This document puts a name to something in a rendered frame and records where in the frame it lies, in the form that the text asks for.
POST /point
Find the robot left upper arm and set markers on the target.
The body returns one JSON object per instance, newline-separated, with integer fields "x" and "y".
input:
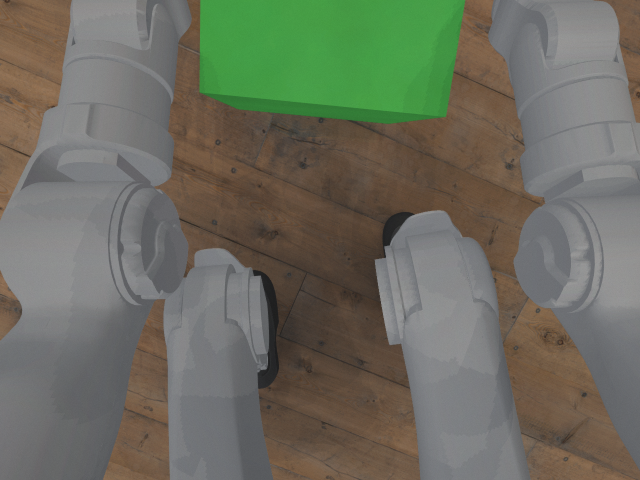
{"x": 87, "y": 261}

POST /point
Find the carton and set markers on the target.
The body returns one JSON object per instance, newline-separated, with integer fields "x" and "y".
{"x": 381, "y": 61}

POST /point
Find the left robot foot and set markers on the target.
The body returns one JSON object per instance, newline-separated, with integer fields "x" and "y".
{"x": 266, "y": 377}

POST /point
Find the right robot forearm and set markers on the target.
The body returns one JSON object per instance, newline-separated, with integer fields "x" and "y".
{"x": 571, "y": 92}

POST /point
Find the robot right thigh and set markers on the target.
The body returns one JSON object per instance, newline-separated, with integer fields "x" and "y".
{"x": 465, "y": 415}

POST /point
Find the left robot forearm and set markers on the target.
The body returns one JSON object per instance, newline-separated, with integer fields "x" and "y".
{"x": 112, "y": 118}

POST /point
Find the robot right upper arm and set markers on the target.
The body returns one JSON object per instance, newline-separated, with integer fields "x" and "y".
{"x": 580, "y": 257}

